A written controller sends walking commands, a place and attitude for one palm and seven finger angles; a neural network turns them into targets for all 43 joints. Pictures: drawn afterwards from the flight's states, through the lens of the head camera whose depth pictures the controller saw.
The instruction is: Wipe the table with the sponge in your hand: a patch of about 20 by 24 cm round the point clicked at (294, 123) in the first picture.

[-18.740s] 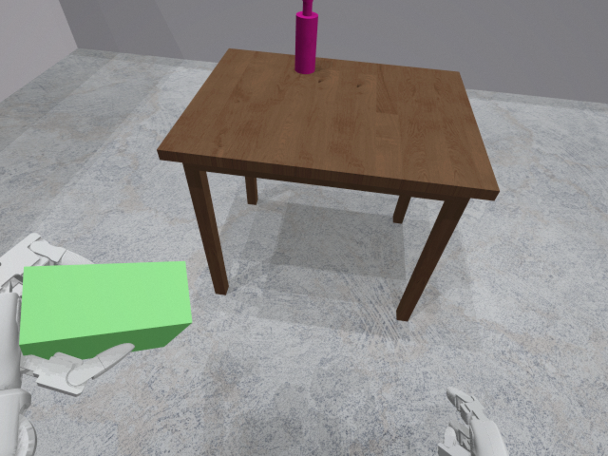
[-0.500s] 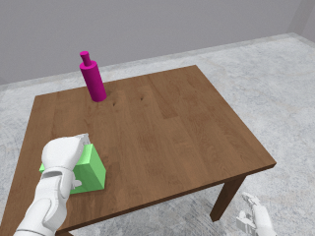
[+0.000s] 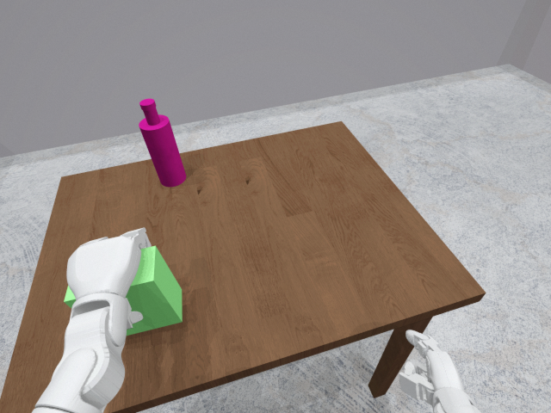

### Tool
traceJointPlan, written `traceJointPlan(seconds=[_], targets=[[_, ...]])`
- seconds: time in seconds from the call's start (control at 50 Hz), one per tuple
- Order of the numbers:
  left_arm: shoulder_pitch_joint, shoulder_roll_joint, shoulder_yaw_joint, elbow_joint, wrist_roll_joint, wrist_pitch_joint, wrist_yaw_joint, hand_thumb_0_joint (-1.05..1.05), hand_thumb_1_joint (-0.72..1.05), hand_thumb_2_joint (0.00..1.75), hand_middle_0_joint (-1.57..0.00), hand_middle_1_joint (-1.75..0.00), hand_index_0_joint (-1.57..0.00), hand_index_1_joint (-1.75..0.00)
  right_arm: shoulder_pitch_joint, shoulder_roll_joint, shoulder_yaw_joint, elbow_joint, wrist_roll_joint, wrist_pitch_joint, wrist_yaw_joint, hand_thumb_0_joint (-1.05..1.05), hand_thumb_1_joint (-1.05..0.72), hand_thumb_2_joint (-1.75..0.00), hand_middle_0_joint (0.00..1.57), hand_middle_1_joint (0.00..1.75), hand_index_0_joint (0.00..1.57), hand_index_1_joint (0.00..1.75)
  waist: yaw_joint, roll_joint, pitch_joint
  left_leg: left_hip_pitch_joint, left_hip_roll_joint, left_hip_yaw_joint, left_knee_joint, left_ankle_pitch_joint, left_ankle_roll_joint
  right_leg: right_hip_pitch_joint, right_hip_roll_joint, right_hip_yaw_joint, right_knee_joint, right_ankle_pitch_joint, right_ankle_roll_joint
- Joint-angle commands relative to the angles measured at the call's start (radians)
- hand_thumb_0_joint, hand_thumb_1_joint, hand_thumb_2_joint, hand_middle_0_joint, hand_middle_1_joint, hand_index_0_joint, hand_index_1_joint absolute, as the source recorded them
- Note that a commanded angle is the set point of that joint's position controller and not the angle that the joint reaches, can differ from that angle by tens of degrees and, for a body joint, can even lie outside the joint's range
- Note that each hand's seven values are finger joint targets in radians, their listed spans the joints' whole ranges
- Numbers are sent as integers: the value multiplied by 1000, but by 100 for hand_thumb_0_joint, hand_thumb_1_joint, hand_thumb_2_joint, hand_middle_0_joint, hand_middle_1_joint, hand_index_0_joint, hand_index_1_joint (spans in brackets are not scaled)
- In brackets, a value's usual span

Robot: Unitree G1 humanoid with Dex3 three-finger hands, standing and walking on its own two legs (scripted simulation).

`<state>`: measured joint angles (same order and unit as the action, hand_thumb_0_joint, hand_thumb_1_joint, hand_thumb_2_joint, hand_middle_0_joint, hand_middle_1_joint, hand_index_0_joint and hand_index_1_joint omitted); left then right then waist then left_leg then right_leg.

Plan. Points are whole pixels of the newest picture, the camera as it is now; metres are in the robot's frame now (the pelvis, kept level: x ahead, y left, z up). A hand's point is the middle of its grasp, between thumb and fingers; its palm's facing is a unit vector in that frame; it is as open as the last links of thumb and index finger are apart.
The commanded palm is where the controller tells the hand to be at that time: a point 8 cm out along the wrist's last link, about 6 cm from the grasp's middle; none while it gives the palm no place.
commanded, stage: move the sponge above the wiping area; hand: left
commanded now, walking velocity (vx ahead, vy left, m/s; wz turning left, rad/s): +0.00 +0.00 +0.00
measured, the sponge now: (136, 301) +0.25 +0.28 +0.01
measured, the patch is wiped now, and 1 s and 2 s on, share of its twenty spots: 0.00 0.00 0.10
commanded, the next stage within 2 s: lower the sponge onto the table in 0.18 s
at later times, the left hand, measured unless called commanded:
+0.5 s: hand (122, 280) +0.25 +0.28 +0.06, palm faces +0.06 -0.07 -1.00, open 10.2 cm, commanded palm +0.22 +0.27 +0.12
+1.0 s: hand (123, 294) +0.25 +0.29 +0.03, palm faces -0.05 -0.11 -0.99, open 10.2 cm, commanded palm +0.22 +0.28 +0.10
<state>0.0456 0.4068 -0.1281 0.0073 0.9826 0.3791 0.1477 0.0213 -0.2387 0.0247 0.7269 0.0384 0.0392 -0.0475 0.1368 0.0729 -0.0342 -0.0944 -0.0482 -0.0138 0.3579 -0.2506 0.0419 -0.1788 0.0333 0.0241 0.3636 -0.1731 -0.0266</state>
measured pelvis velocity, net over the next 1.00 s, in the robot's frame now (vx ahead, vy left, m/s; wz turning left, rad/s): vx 0.00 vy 0.00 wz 0.00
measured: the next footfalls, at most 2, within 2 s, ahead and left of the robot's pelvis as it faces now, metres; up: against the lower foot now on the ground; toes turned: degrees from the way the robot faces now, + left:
none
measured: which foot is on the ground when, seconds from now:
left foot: down 0.00-1.00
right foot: down 0.00-1.00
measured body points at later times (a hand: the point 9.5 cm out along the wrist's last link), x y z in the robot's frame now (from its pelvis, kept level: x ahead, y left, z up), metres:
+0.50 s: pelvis +0.00 -0.01 +0.00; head -0.01 -0.05 +0.45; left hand +0.24 +0.28 +0.12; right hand +0.23 -0.22 -0.09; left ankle -0.04 +0.09 -0.75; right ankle +0.01 -0.11 -0.75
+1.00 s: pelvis +0.00 +0.00 +0.00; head +0.00 -0.03 +0.45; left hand +0.24 +0.29 +0.09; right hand +0.22 -0.22 -0.10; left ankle -0.04 +0.09 -0.75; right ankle +0.01 -0.11 -0.75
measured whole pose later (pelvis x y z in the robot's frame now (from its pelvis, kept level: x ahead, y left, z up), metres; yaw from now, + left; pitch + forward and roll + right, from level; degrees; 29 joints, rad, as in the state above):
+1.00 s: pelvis +0.00 +0.00 +0.00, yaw +0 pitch +1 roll +0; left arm 0.01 0.40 -0.08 0.16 0.94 0.43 0.12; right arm 0.04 -0.25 0.02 0.73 0.06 0.04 -0.06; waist 0.10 0.07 -0.04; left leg -0.14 -0.04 -0.01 0.37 -0.25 0.04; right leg -0.22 0.04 0.02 0.37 -0.17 -0.03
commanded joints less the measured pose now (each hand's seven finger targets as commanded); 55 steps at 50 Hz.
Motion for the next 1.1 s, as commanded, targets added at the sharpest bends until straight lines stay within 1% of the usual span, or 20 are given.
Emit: traceJointPlan(seconds=[0.0,0.04,0.1,0.18,0.22,0.24,0.28,0.36,0.48,0.56,0.64,0.68,0.7,0.74,0.76,0.84,0.92,1.02,1.04,1.08], targets=[[-199,127,82,-126,-28,122,11,0,10,130,-120,-160,-120,-160,-241,-119,-33,-167,19,-31,3,0,-90,-90,20,30,20,30,-15,-46,-139,-33,23,-78,-45,326,-45,132,-21,65,-27,201,-65],[-207,118,48,-117,-37,160,-36,0,10,130,-120,-160,-120,-160,-257,-125,-26,-179,25,-23,0,0,-90,-90,20,30,20,30,-29,-48,-118,-37,19,-79,-50,284,-30,119,-17,71,-34,164,-66],[-272,110,-6,-143,-21,137,-100,0,10,130,-120,-160,-120,-160,-231,-127,-23,-191,19,-24,-5,0,-90,-90,20,30,20,30,-48,-56,-151,-31,15,-80,-36,272,-7,120,-24,56,-27,157,-59],[-341,201,77,-249,21,-1,-90,0,10,130,-120,-160,-120,-160,-186,-113,-29,-192,-9,-47,-15,0,-90,-90,20,30,20,30,-25,-13,-269,14,16,-85,-12,328,-1,163,-15,75,0,207,-66],[-342,223,117,-245,40,-63,-47,0,10,130,-120,-160,-120,-160,-169,-106,-34,-180,-19,-56,-19,0,-90,-90,20,30,20,30,-11,2,-263,8,22,-94,-17,348,-20,162,-10,81,4,219,-71],[-356,297,194,-246,53,-73,-19,0,10,130,-120,-160,-120,-160,-169,-113,-36,-169,-22,-58,-21,0,-90,-90,20,30,20,30,0,18,-255,1,24,-103,-21,332,-24,163,2,111,-1,204,-81],[-331,255,187,-208,69,-71,29,0,10,130,-120,-160,-120,-160,-172,-103,-38,-164,-17,-60,-19,0,-90,-90,20,30,20,30,8,7,-227,-16,23,-89,-20,348,-36,151,-5,102,0,211,-84],[-239,186,164,-125,6,34,67,0,10,130,-120,-160,-120,-160,-207,-107,-40,-162,7,-46,-4,0,-90,-90,20,30,20,30,4,-36,-199,-36,19,-62,-35,295,-27,160,-17,95,-20,191,-68],[-218,174,84,-76,-42,170,-48,0,10,130,-120,-160,-120,-160,-254,-132,-25,-179,28,-23,-6,0,-90,-90,20,30,20,30,-26,-86,-149,-60,5,-62,-33,243,-2,156,-32,87,-29,176,-51],[-358,215,78,-157,-19,86,-109,0,10,130,-120,-160,-120,-160,-215,-128,-25,-192,13,-36,-26,0,-90,-90,20,30,20,30,-53,-57,-198,-29,3,-63,-11,231,20,142,-29,83,-25,150,-48],[-374,289,170,-165,9,-66,-73,0,10,130,-120,-160,-120,-160,-158,-119,-37,-171,-8,-67,-39,0,-90,-90,20,30,20,30,-30,-3,-230,-2,5,-76,1,252,11,128,-15,116,-29,161,-63],[-366,260,170,-131,28,-107,-31,0,10,130,-120,-160,-120,-160,-144,-110,-43,-163,-10,-76,-39,0,-90,-90,20,30,20,30,-24,4,-214,-15,8,-75,-3,259,-2,108,-15,101,-25,153,-68],[-349,233,157,-117,29,-113,-12,0,10,130,-120,-160,-120,-160,-141,-110,-46,-161,-9,-77,-36,0,-90,-90,20,30,20,30,-24,19,-200,-19,12,-72,-7,263,-11,95,-17,96,-27,153,-68],[-340,297,227,-82,29,-93,24,0,10,130,-120,-160,-120,-160,-146,-124,-48,-154,-3,-72,-32,0,-90,-90,20,30,20,30,-12,27,-191,-36,10,-78,-19,250,-19,102,-11,118,-32,139,-76],[-337,249,196,-72,24,-81,36,0,10,130,-120,-160,-120,-160,-148,-116,-48,-158,2,-70,-31,0,-90,-90,20,30,20,30,-18,16,-208,-48,11,-63,-20,251,-16,114,-18,96,-22,142,-69],[-270,232,191,-14,-11,2,48,0,10,130,-120,-160,-120,-160,-184,-133,-48,-159,13,-57,-24,0,-90,-90,20,30,20,30,-11,-33,-204,-61,12,-60,-24,254,-21,128,-22,101,-23,169,-64],[-224,165,112,-27,-24,49,6,0,10,130,-120,-160,-120,-160,-192,-135,-49,-170,16,-49,-16,0,-90,-90,20,30,20,30,-25,-67,-213,-61,15,-58,-11,295,-13,136,-31,74,-4,238,-57],[-232,154,86,-98,-7,-4,-19,0,10,130,-120,-160,-120,-160,-166,-128,-51,-179,2,-60,-15,0,-90,-90,20,30,20,30,-32,-57,-216,-41,22,-75,2,314,-10,106,-23,67,8,230,-59],[-266,200,124,-121,0,-21,-11,0,10,130,-120,-160,-120,-160,-162,-132,-51,-176,-1,-63,-17,0,-90,-90,20,30,20,30,-32,-46,-221,-37,22,-84,1,305,-13,103,-14,84,6,213,-65],[-227,188,134,-98,7,-48,12,0,10,130,-120,-160,-120,-160,-148,-122,-56,-172,-4,-68,-20,0,-90,-90,20,30,20,30,-21,-55,-226,-40,24,-79,2,312,-15,107,-16,70,14,215,-64]])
